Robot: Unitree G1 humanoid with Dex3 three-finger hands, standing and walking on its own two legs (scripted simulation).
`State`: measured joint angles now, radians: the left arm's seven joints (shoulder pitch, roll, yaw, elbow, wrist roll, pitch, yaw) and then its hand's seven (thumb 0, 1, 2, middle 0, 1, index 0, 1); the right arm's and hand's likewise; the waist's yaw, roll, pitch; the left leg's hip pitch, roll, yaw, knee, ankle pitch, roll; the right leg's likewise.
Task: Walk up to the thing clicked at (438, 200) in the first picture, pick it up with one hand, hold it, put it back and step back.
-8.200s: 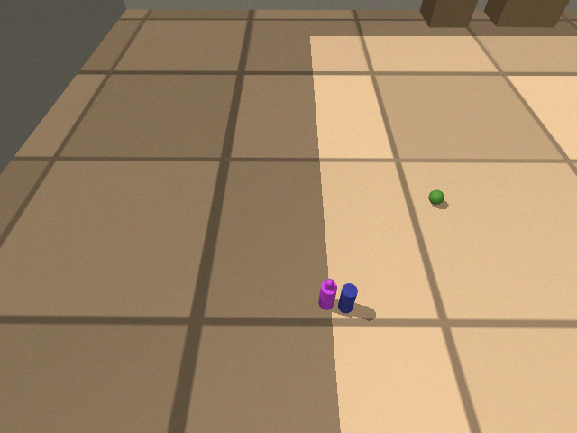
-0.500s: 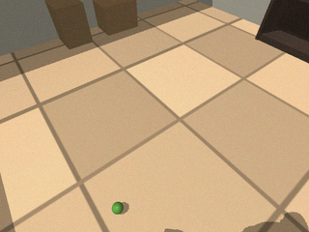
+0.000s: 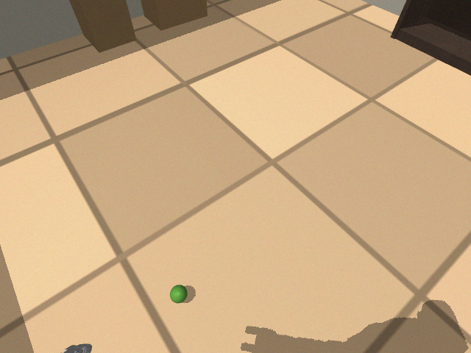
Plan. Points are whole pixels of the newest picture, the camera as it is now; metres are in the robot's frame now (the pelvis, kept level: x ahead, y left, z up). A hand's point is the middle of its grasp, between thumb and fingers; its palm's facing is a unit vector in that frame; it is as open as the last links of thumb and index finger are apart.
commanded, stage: walk up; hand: left
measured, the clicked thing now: (178, 293) +0.40 +0.24 -0.74
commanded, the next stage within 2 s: none
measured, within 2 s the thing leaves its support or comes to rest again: neither
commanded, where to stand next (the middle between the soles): +0.02 +0.01 m, yaw +0 degrees
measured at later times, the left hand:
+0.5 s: hand out of the picture +0.03 +0.27 -0.17, palm faces -0.04 -0.93 -0.36, open 7.4 cm
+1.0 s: hand out of the picture +0.08 +0.25 -0.15, palm faces -0.04 -0.94 -0.35, open 7.4 cm
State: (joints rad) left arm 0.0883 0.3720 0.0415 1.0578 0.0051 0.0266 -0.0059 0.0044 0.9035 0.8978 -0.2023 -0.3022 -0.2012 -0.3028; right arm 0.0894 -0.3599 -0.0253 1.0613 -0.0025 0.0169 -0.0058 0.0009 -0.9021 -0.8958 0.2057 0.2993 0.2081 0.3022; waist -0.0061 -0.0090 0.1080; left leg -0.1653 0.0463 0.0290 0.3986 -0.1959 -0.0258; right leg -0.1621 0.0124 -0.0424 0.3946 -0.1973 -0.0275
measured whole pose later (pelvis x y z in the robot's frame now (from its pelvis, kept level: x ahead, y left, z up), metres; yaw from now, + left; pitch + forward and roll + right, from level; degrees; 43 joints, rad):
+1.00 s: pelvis -0.02 +0.00 +0.00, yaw -2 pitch -3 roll +0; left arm 0.09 0.36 0.01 1.09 0.00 -0.01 0.00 0.00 0.90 0.90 -0.20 -0.30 -0.20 -0.30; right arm 0.10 -0.35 -0.01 1.09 -0.01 0.00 0.01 0.00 -0.90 -0.90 0.20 0.30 0.21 0.30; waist -0.01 -0.01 0.06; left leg -0.16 0.05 0.03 0.35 -0.14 -0.03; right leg -0.03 0.00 0.04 0.32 -0.24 0.01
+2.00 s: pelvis -0.10 -0.03 -0.02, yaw -1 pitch -3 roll +2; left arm 0.15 0.37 0.06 0.95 0.03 0.04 0.01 0.00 0.90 0.90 -0.20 -0.30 -0.20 -0.30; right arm 0.02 -0.41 -0.09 0.92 -0.02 0.11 0.00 0.00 -0.90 -0.90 0.20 0.30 0.21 0.30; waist 0.02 0.05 0.18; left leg -0.49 -0.06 -0.14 0.94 -0.47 0.00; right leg -0.28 0.00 -0.01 0.70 -0.36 -0.04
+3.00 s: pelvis -0.09 +0.02 -0.03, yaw +2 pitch -2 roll +0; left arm 0.09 0.38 0.02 0.85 0.02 0.01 0.01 0.00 0.90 0.90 -0.20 -0.30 -0.20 -0.30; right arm 0.12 -0.38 -0.03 0.89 0.00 0.02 -0.01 0.00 -0.90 -0.90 0.21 0.30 0.21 0.30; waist 0.00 0.02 0.17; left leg -0.27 0.01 -0.02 0.70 -0.43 0.01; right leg -0.41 -0.01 0.03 0.68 -0.25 0.01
